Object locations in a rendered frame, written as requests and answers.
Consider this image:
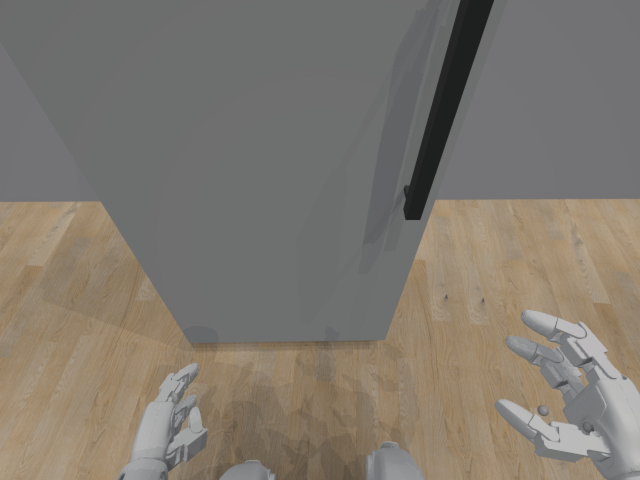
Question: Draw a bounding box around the fridge door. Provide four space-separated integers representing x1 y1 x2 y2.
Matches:
0 0 508 343

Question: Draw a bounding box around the right robot thigh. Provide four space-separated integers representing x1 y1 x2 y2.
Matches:
366 448 426 480

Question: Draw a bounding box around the robot left hand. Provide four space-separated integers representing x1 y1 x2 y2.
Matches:
129 363 208 472

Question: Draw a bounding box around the handle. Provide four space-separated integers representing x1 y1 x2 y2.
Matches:
403 0 494 220

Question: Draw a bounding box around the robot right hand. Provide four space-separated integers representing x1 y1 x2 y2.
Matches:
494 310 640 480

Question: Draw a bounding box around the robot left forearm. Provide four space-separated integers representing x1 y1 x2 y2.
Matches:
117 458 168 480

